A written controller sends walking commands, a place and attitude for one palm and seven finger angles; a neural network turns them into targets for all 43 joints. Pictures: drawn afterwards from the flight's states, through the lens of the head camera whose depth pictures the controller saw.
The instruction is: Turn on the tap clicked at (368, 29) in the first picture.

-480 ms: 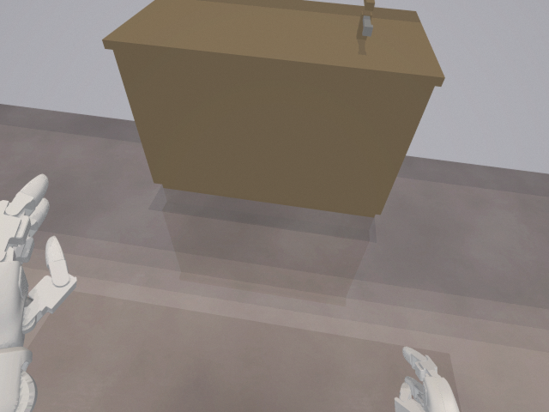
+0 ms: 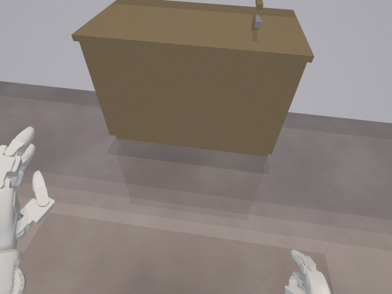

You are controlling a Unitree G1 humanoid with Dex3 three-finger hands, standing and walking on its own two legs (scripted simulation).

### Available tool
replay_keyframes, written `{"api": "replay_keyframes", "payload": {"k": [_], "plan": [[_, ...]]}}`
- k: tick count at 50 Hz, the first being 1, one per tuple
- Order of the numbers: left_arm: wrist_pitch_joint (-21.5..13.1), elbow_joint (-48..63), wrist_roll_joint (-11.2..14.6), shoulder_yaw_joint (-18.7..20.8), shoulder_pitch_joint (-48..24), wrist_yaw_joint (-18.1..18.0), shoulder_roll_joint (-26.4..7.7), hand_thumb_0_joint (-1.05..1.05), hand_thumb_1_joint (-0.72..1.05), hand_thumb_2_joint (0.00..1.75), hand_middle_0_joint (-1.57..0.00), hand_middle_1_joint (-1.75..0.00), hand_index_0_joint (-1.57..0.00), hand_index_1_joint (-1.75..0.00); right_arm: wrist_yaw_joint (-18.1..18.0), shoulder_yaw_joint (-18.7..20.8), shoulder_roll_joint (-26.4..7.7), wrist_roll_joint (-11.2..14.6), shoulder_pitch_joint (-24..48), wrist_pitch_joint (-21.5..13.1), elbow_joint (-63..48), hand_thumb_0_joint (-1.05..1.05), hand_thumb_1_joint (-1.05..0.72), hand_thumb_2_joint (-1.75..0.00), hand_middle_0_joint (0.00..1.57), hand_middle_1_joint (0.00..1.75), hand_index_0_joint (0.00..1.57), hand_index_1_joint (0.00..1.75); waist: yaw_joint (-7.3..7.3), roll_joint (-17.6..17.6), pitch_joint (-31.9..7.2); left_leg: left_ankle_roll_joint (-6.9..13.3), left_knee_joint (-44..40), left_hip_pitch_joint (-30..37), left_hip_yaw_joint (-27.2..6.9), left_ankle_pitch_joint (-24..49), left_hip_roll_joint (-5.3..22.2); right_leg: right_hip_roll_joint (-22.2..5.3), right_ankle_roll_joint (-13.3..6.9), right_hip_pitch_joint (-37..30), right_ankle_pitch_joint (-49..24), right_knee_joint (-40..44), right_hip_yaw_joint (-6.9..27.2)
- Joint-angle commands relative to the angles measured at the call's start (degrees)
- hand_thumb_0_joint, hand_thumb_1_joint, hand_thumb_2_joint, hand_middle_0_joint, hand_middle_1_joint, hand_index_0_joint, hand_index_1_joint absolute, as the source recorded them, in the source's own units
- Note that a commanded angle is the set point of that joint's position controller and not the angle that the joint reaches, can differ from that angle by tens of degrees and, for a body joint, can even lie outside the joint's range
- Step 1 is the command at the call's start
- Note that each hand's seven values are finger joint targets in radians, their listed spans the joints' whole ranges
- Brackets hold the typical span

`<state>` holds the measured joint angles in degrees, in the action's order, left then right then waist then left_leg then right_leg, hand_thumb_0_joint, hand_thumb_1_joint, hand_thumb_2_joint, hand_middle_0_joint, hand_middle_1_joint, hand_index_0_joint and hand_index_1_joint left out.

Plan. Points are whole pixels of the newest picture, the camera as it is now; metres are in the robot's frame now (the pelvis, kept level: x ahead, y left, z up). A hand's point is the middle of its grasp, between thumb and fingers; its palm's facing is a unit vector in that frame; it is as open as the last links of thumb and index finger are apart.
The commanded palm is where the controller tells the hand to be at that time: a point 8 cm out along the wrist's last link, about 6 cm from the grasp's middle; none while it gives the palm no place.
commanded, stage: walk to a spot facing it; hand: left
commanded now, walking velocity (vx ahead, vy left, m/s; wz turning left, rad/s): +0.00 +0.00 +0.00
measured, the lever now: (258, 24) +1.22 -0.21 +0.09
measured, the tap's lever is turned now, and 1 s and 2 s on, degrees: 0 0 0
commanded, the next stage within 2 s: take the last steps up to it in 1.34 s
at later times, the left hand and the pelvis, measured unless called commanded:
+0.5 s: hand (135, 163) +0.29 +0.13 +0.16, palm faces +0.23 -0.88 -0.41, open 7.4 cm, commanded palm +0.24 +0.20 +0.18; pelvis +0.04 -0.05 -0.01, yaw -10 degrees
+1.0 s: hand (180, 99) +0.46 +0.07 +0.18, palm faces +0.11 -0.89 -0.44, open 7.4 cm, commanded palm +0.43 +0.13 +0.18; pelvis +0.18 -0.08 +0.00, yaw -20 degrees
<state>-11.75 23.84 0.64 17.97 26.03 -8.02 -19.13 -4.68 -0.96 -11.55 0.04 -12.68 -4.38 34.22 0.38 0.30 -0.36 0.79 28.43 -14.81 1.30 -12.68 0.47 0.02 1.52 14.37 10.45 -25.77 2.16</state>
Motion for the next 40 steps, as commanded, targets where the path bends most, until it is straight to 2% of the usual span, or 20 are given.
{"api": "replay_keyframes", "payload": {"k": [1,3,6,8,10,12,15,16,17,18,19,21,22,25,32,36,37,38,39,40], "plan": [[-3.6,12.1,0.3,6.6,-4.4,-0.9,-9.6,0.00,0.90,0.90,-0.20,-0.30,-0.20,-0.30,-0.4,2.6,-6.7,-0.1,6.0,-2.9,-9.0,0.00,-0.90,-0.90,0.20,0.30,0.20,0.30,-0.04,2.0,-5.2,-0.1,-7.4,-3.2,-2.2,-1.7,3.4,-1.3,-1.3,-5.3,-2.9,3.5,1.4],[-3.7,12.1,0.2,6.2,-4.8,-0.9,-9.2,0.00,0.90,0.90,-0.20,-0.30,-0.20,-0.30,-0.3,2.7,-6.7,-0.2,5.9,-2.8,-8.9,0.00,-0.90,-0.90,0.20,0.30,0.20,0.30,-0.22,0.2,-5.7,0.2,-6.3,-1.8,-1.7,-7.1,4.3,-1.6,-2.2,-2.6,2.0,2.8,3.1],[-3.4,13.8,0.1,5.5,-7.6,-1.0,-8.7,0.00,0.90,0.90,-0.20,-0.30,-0.20,-0.30,-0.7,3.1,-7.5,-0.4,6.1,-2.6,-9.5,0.00,-0.90,-0.90,0.20,0.30,0.20,0.30,-0.56,4.4,-3.1,2.1,-8.4,-1.1,-4.8,-23.8,7.6,-0.4,-3.2,6.5,16.2,-0.9,4.1],[-3.4,13.4,-0.3,4.9,-8.5,-1.4,-7.6,0.00,0.90,0.90,-0.20,-0.30,-0.20,-0.30,-0.9,2.7,-7.6,-0.2,5.3,-2.6,-9.4,0.00,-0.90,-0.90,0.20,0.30,0.20,0.30,-0.87,10.7,-1.2,5.1,-13.6,-1.5,-12.7,-31.1,13.8,2.7,-2.4,10.6,15.9,-11.6,-0.4],[-3.4,12.8,-0.5,5.0,-8.5,-1.5,-7.9,0.00,0.90,0.90,-0.20,-0.30,-0.20,-0.30,-0.9,3.0,-7.0,-0.3,4.4,-3.0,-8.8,0.00,-0.90,-0.90,0.20,0.30,0.20,0.30,-1.29,12.2,-1.3,8.0,-14.1,1.5,-16.0,-26.6,18.9,2.0,-1.4,13.9,15.7,-20.7,-4.7],[-3.3,12.9,-0.7,4.5,-9.2,-1.3,-7.9,0.00,0.90,0.90,-0.20,-0.30,-0.20,-0.30,-0.5,3.0,-6.9,-0.9,4.4,-3.5,-8.1,0.00,-0.90,-0.90,0.20,0.30,0.20,0.30,-1.03,10.8,-1.3,8.6,-11.2,2.6,-13.1,-17.0,20.4,0.1,-1.1,14.4,17.6,-20.9,-5.3],[-2.8,11.4,-0.8,4.4,-9.9,-0.9,-8.4,0.00,0.90,0.90,-0.20,-0.30,-0.20,-0.30,0.5,2.9,-7.1,-0.8,5.5,-3.3,-8.1,0.00,-0.90,-0.90,0.20,0.30,0.20,0.30,0.58,9.7,-1.4,4.2,-1.8,-7.1,-1.5,-15.3,16.4,0.5,-2.1,-0.9,13.7,-8.4,-8.2],[-2.3,10.1,-1.1,4.7,-9.4,-0.8,-9.1,0.00,0.90,0.90,-0.20,-0.30,-0.20,-0.30,0.7,3.0,-6.9,-0.6,5.7,-3.1,-8.3,0.00,-0.90,-0.90,0.20,0.30,0.20,0.30,1.15,2.4,-0.6,1.9,9.2,-12.5,3.4,-18.9,11.7,-2.2,-4.9,-4.3,14.1,-1.6,-0.8],[-2.1,10.4,-1.2,5.3,-10.4,-1.0,-10.8,0.00,0.90,0.90,-0.20,-0.30,-0.20,-0.30,1.0,3.1,-5.8,-0.4,6.1,-2.5,-9.2,0.00,-0.90,-0.90,0.20,0.30,0.20,0.30,1.15,-14.0,-0.2,-1.1,26.2,-24.1,7.3,-22.6,4.0,-13.5,-11.3,-7.9,22.6,7.6,22.5],[-2.0,10.3,-0.2,7.4,-11.1,-1.7,-12.4,0.00,0.90,0.90,-0.20,-0.30,-0.20,-0.30,1.3,3.2,-6.8,-0.3,8.1,-3.2,-10.2,0.00,-0.90,-0.90,0.20,0.30,0.20,0.30,1.86,-17.8,-0.2,-2.2,38.6,-29.7,2.2,-21.8,1.6,-21.7,-15.9,-7.4,25.1,15.3,40.7],[-3.0,12.8,-0.2,7.3,-11.9,-1.7,-12.4,0.00,0.90,0.90,-0.20,-0.30,-0.20,-0.30,1.6,3.2,-6.9,-0.9,7.4,-3.4,-9.5,0.00,-0.90,-0.90,0.20,0.30,0.20,0.30,0.30,-10.5,0.8,-2.5,41.6,-29.2,-3.2,-15.8,3.7,-20.9,-17.0,-5.9,27.4,16.1,40.7],[-4.4,15.1,0.1,9.9,-7.6,-1.5,-14.3,0.00,0.90,0.90,-0.20,-0.30,-0.20,-0.30,1.9,2.9,-6.7,-0.6,5.4,-1.8,-7.2,0.00,-0.90,-0.90,0.20,0.30,0.20,0.30,-0.39,-3.4,-2.4,-3.4,43.3,-28.5,-3.4,-10.9,5.4,-17.6,-16.1,-7.5,18.7,12.7,28.8],[-4.9,14.8,0.1,9.9,-4.9,-1.2,-13.8,0.00,0.90,0.90,-0.20,-0.30,-0.20,-0.30,1.7,2.5,-6.1,-0.6,5.8,-1.2,-7.4,0.00,-0.90,-0.90,0.20,0.30,0.20,0.30,-0.43,-2.5,-2.7,-3.6,42.2,-27.6,-2.5,-8.2,5.7,-15.7,-15.1,-7.7,10.2,11.8,23.4],[-5.4,13.7,0.3,11.0,-1.7,-1.3,-13.5,0.00,0.90,0.90,-0.20,-0.30,-0.20,-0.30,1.4,2.5,-5.9,-0.6,5.7,-0.3,-7.3,0.00,-0.90,-0.90,0.20,0.30,0.20,0.30,-0.59,-2.9,-4.8,-3.4,32.9,-24.6,-0.4,-6.0,6.2,-13.5,-14.1,-8.1,-1.4,10.4,15.0],[-4.1,12.1,0.8,8.8,-0.4,-1.6,-11.6,0.00,0.90,0.90,-0.20,-0.30,-0.20,-0.30,0.8,2.6,-5.8,-0.2,5.3,-1.3,-9.6,0.00,-0.90,-0.90,0.20,0.30,0.20,0.30,0.86,-8.0,-5.8,-1.4,10.1,-13.5,6.5,-4.2,3.7,-11.2,-13.0,-9.8,-2.9,8.4,11.7],[-3.6,15.3,0.7,7.6,-3.7,-1.7,-11.7,0.00,0.90,0.90,-0.20,-0.30,-0.20,-0.30,0.1,3.3,-7.1,-0.2,3.6,-1.9,-9.8,0.00,-0.90,-0.90,0.20,0.30,0.20,0.30,-0.14,-4.6,-4.9,-0.2,-1.5,1.5,8.2,0.6,3.8,-8.3,-9.6,-4.3,-0.4,2.0,9.2],[-3.9,15.8,0.6,8.0,-4.1,-1.7,-12.0,0.00,0.90,0.90,-0.20,-0.30,-0.20,-0.30,-0.3,3.6,-7.6,-0.2,2.9,-1.9,-9.7,0.00,-0.90,-0.90,0.20,0.30,0.20,0.30,-0.76,-1.7,-5.3,1.5,-3.5,9.9,6.3,0.9,5.3,-6.2,-7.9,1.3,-3.0,-4.8,7.8],[-4.2,16.2,0.7,8.3,-4.5,-1.7,-11.7,0.00,0.90,0.90,-0.20,-0.30,-0.20,-0.30,-0.5,4.2,-8.8,-0.2,2.6,-1.8,-9.7,0.00,-0.90,-0.90,0.20,0.30,0.20,0.30,-1.63,5.6,-7.0,4.9,-6.5,18.8,-3.2,-0.7,11.2,-2.8,-5.2,9.7,-1.7,-14.6,4.8],[-4.9,17.7,1.0,8.0,-6.3,-1.8,-11.1,0.00,0.90,0.90,-0.20,-0.30,-0.20,-0.30,-0.3,4.0,-8.8,-0.1,3.0,-1.6,-9.7,0.00,-0.90,-0.90,0.20,0.30,0.20,0.30,-1.52,13.9,-8.4,9.0,-8.6,25.9,-16.9,2.8,21.1,1.1,-2.6,18.8,13.5,-26.7,-1.6],[-5.3,14.2,0.8,9.8,-5.4,-1.8,-13.4,0.00,0.90,0.90,-0.20,-0.30,-0.20,-0.30,-0.6,3.0,-7.1,-0.6,3.7,-1.7,-8.8,0.00,-0.90,-0.90,0.20,0.30,0.20,0.30,-1.49,16.6,-6.6,12.0,-14.0,21.0,-24.1,-6.2,26.9,0.5,-2.1,22.4,22.1,-37.0,-2.2]]}}
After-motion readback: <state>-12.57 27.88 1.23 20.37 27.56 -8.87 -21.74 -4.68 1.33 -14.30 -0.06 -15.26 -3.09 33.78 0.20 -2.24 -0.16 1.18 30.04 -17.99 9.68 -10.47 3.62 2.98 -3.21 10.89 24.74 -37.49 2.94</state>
